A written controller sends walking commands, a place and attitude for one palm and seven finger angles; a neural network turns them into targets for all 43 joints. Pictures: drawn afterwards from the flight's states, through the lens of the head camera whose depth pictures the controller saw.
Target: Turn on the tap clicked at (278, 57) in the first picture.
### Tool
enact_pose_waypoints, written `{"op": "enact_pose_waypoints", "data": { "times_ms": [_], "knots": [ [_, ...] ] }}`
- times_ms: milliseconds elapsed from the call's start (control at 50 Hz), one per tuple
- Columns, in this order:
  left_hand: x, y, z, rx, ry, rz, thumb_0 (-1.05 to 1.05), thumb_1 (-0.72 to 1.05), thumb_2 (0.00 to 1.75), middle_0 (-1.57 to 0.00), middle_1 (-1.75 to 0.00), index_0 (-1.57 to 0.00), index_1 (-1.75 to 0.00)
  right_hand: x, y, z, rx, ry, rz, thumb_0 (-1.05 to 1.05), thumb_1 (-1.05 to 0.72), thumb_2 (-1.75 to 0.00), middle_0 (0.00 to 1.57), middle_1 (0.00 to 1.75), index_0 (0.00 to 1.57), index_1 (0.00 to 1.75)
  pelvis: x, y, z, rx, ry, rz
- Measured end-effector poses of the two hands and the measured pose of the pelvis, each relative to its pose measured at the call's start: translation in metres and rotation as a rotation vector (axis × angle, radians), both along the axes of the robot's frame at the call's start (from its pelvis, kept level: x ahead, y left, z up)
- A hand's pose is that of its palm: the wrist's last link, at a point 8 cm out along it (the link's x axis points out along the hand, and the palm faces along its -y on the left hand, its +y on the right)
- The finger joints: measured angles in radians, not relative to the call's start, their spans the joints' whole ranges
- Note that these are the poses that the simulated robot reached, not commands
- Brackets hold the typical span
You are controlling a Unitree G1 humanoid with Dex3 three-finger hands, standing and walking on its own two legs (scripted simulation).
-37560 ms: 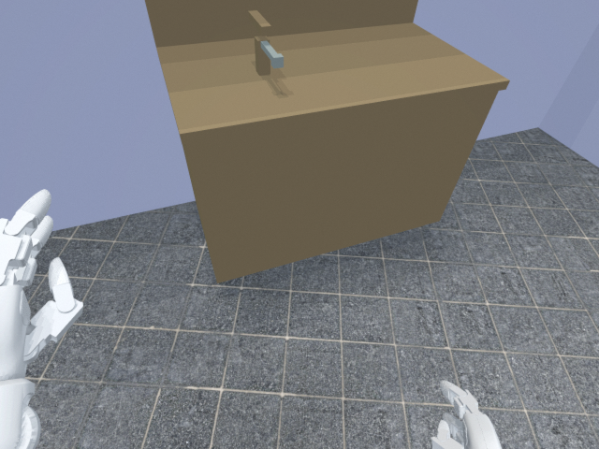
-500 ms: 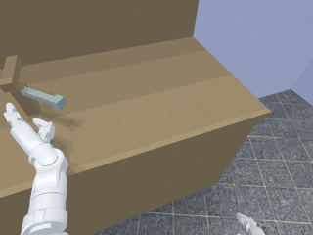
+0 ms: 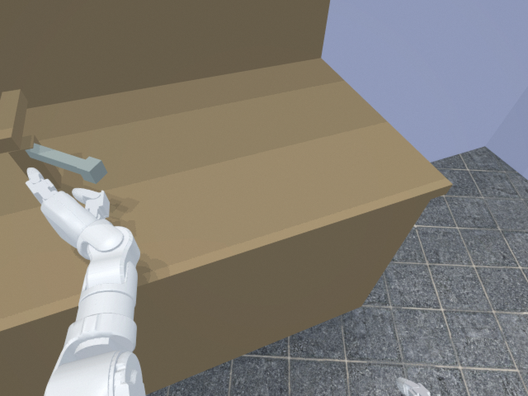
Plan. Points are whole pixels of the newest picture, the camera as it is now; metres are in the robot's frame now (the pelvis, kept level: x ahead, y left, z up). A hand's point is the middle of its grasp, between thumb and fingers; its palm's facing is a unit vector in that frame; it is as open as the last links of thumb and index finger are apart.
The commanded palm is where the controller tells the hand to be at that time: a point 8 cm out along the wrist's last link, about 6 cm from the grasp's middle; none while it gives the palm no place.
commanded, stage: push the lever round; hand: left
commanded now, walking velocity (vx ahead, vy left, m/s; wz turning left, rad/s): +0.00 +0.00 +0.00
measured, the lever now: (92, 170) +0.43 +0.29 +0.11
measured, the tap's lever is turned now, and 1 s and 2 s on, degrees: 48 58 84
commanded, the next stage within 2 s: lift the hand up off the lever in 1.10 s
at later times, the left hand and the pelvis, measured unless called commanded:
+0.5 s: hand (117, 182) +0.43 +0.26 +0.08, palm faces +0.88 -0.47 -0.09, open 7.8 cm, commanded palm +0.38 +0.26 +0.09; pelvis +0.00 -0.01 -0.01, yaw +0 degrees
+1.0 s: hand (119, 174) +0.45 +0.26 +0.08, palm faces +0.88 -0.46 -0.09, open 8.2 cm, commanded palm +0.41 +0.26 +0.09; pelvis +0.00 -0.02 -0.01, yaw +0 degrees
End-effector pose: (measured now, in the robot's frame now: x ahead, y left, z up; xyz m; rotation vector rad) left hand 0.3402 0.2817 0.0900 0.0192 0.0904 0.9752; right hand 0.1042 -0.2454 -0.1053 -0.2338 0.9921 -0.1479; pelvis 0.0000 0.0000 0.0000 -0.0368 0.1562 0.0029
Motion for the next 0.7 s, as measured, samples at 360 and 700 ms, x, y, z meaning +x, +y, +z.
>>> {"op": "enact_pose_waypoints", "data": {
  "times_ms": [360,700],
  "knots": [
    [0.023,-0.015,0.001,-0.005,0.023,0.078,0.01,0.92,0.91,-0.15,-0.15,-0.15,-0.15,-0.020,-0.012,-0.010,0.014,0.076,0.002,0.01,-0.91,-0.89,0.20,0.30,0.20,0.30,0.000,-0.009,-0.003,0.003,0.032,0.008],
    [0.041,-0.019,0.000,0.003,0.035,0.116,0.03,0.91,0.91,-0.15,-0.15,-0.12,-0.15,-0.048,-0.025,-0.016,0.014,0.158,-0.048,0.01,-0.91,-0.89,0.20,0.30,0.20,0.30,0.005,-0.018,-0.006,0.007,0.058,0.000]
  ]
}}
